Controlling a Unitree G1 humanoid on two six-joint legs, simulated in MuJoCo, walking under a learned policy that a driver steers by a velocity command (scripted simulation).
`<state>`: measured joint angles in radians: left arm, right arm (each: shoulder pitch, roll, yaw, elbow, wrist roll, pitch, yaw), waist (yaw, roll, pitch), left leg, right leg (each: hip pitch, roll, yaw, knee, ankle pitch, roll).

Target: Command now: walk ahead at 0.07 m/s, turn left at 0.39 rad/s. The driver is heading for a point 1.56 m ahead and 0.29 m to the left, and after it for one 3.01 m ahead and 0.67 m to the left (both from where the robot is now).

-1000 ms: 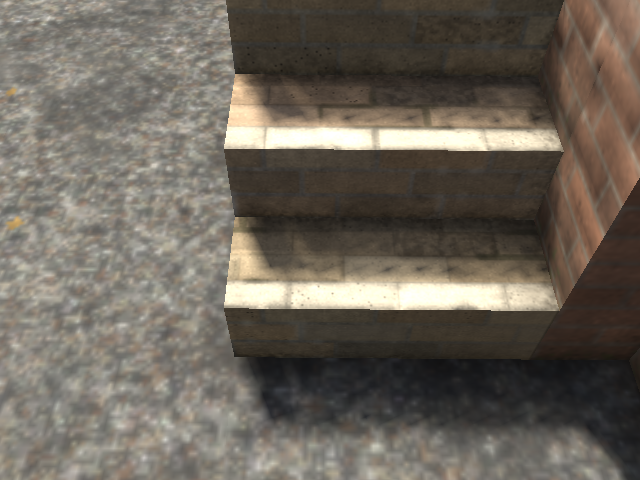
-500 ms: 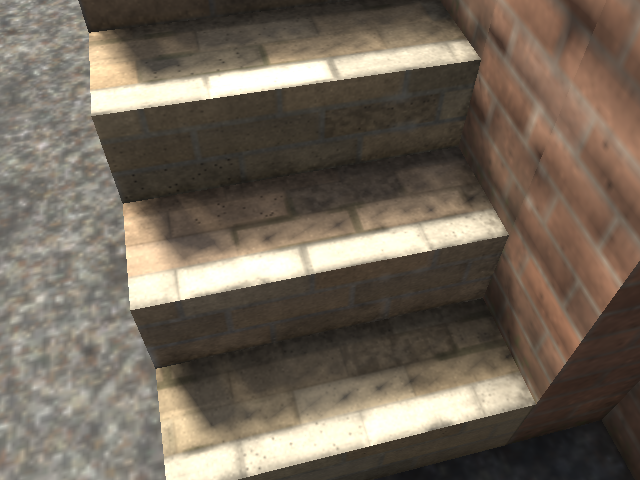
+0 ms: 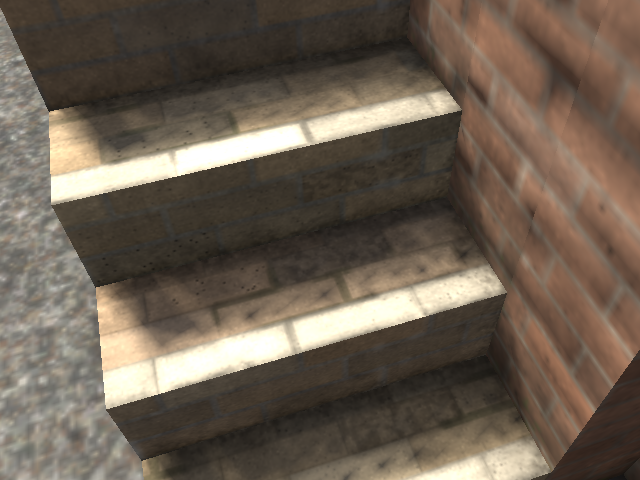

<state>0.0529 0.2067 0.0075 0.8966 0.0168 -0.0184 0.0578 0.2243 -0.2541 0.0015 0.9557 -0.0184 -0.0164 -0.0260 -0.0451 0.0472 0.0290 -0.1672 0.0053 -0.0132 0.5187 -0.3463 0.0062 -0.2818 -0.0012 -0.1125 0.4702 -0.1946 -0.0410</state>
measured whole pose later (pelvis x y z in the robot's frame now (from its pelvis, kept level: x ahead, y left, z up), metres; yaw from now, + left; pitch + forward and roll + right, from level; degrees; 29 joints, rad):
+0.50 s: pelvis -0.03 -0.02 +0.00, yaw +18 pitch +2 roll +0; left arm 0.11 0.32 0.03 0.84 -0.01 -0.05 0.05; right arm 0.07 -0.33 -0.07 0.74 0.01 0.04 -0.03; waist -0.01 0.03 0.04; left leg -0.29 -0.09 -0.23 0.52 -0.26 0.01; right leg -0.24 0.03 0.02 0.45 -0.22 0.02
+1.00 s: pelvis -0.07 +0.00 +0.00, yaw +24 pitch +0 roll +1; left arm 0.20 0.29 0.03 0.88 0.01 -0.01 0.04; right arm 0.14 -0.22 -0.03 0.75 -0.03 0.01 -0.01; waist 0.03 -0.04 0.01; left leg -0.19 -0.04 -0.01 0.43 -0.24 0.03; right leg -0.31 -0.06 0.01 0.65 -0.40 0.07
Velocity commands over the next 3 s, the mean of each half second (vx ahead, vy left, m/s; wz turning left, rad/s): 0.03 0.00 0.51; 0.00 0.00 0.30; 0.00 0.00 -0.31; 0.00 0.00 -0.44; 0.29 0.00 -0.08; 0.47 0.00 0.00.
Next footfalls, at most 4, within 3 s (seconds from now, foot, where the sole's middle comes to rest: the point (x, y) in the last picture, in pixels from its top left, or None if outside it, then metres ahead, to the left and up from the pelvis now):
0.48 right None -0.01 -0.11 -0.77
0.86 left None -0.09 0.11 -0.77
1.94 left None -0.04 0.09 -0.77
2.18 right None -0.06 -0.13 -0.77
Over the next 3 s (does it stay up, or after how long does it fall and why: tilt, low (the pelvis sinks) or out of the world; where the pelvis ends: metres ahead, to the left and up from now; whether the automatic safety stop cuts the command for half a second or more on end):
stays up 0.16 0.01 0.01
